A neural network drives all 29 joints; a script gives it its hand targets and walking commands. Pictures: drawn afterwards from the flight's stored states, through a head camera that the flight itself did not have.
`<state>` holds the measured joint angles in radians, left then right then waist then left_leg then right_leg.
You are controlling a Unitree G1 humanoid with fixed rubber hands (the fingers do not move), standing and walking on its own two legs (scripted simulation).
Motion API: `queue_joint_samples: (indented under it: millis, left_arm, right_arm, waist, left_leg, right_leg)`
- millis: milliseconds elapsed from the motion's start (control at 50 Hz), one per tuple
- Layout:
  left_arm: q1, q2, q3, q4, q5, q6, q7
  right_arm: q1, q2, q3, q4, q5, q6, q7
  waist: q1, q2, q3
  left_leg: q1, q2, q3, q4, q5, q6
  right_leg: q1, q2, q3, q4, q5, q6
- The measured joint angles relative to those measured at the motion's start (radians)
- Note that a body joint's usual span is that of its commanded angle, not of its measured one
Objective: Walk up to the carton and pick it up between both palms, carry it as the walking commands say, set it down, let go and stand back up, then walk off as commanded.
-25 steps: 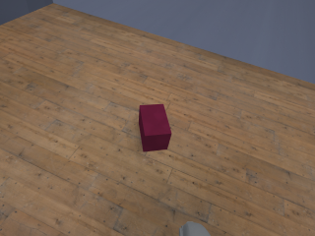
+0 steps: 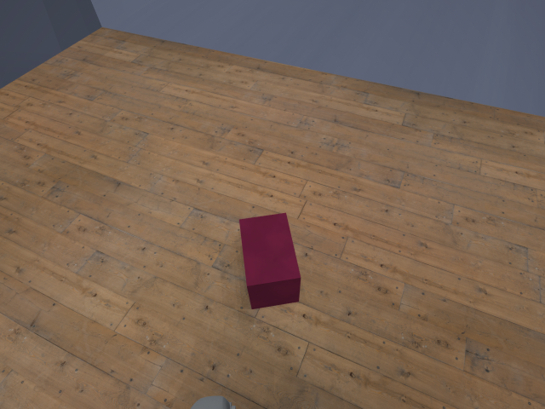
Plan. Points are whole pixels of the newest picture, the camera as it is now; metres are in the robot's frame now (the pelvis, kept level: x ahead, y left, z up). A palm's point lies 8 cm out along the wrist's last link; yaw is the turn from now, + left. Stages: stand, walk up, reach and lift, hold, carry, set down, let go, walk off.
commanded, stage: walk up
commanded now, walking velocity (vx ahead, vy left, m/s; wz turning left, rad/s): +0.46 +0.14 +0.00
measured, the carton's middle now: (269, 260) +0.71 +0.06 -0.67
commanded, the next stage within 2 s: none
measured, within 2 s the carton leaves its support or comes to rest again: neither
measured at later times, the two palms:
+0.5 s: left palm out of the picture +0.14 +0.29 -0.16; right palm (368, 324) +0.29 -0.15 -0.13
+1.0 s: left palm (150, 309) +0.31 +0.25 -0.13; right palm (422, 368) +0.22 -0.24 -0.15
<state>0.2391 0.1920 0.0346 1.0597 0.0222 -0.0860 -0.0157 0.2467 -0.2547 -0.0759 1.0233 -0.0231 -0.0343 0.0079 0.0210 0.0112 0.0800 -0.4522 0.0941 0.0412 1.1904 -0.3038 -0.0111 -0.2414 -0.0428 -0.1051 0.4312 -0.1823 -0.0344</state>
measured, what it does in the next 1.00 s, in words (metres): walks ahead: left foot, then right foot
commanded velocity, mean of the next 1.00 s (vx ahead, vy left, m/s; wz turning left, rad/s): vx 0.18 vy -0.01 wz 0.00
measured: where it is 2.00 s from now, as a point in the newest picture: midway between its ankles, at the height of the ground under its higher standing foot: (256, 408)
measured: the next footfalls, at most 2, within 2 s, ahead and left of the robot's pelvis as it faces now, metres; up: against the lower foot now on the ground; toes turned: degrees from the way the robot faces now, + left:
left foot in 0.38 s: +0.32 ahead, +0.19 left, +0.00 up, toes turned +9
right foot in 0.82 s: +0.32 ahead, -0.10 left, +0.00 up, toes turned -6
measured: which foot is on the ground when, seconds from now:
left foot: up 0.00-0.36, down 0.38-0.82, up 0.84-1.00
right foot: down 0.00-0.38, up 0.40-0.80, down 0.82-1.00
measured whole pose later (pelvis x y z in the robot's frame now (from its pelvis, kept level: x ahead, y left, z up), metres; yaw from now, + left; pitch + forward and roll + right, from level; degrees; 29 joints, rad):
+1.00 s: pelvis +0.22 +0.02 +0.00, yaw -1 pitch -1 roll +2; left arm 0.12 0.17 0.03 1.01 0.01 0.01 0.02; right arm 0.23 -0.24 -0.05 1.05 0.00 0.07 -0.02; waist -0.03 0.01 0.10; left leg -0.40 0.02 0.04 0.95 -0.47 -0.03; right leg -0.29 -0.08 -0.07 0.47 -0.16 -0.02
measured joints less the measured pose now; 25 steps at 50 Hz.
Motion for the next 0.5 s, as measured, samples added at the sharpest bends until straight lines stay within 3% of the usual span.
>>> queue_joint_samples:
  millis: [160,260,340,380,440,500]
  left_arm:
    - [0.223,-0.026,-0.002,0.063,0.002,-0.008,0.011]
    - [0.264,-0.055,-0.006,0.07,0.0,0.0,0.024]
    - [0.266,-0.059,-0.005,0.068,-0.004,0.015,0.032]
    - [0.278,-0.063,-0.01,0.075,-0.008,0.02,0.031]
    - [0.201,-0.05,-0.007,0.064,-0.015,0.038,0.032]
    - [0.127,-0.018,0.004,0.03,-0.008,0.056,0.025]
  right_arm:
    - [-0.132,-0.009,-0.003,-0.051,0.002,0.05,0.03]
    - [-0.168,0.033,0.018,-0.05,0.007,0.052,0.038]
    - [-0.185,0.068,0.046,-0.05,0.002,0.03,0.036]
    - [-0.184,0.077,0.053,-0.052,-0.007,0.003,0.029]
    - [-0.175,0.096,0.047,-0.037,-0.018,-0.025,0.011]
    - [-0.121,0.101,0.052,-0.02,-0.002,-0.017,-0.004]
  waist:
    - [0.055,0.019,-0.016]
    - [0.081,0.015,-0.015]
    - [0.09,0.001,-0.019]
    - [0.078,0.004,-0.03]
    - [0.047,-0.03,0.002]
    - [0.013,-0.04,0.01]
  left_leg:
    - [-0.138,0.019,0.003,-0.234,0.166,-0.037]
    - [-0.1,-0.003,0.038,-0.459,0.209,-0.048]
    - [-0.019,-0.021,0.075,-0.645,0.205,-0.034]
    - [0.049,-0.017,0.084,-0.719,0.244,-0.009]
    - [0.03,-0.028,0.083,-0.629,0.179,0.041]
    - [0.087,-0.003,0.077,-0.677,0.165,0.026]
  right_leg:
    - [0.175,-0.03,0.02,-0.113,-0.044,0.023]
    - [0.248,-0.052,0.014,-0.144,-0.09,0.054]
    - [0.276,-0.06,0.0,-0.111,-0.159,0.089]
    - [0.239,-0.055,0.004,0.02,-0.243,0.097]
    - [0.067,-0.049,0.048,0.42,-0.359,0.072]
    - [-0.076,-0.014,0.042,0.622,-0.313,0.066]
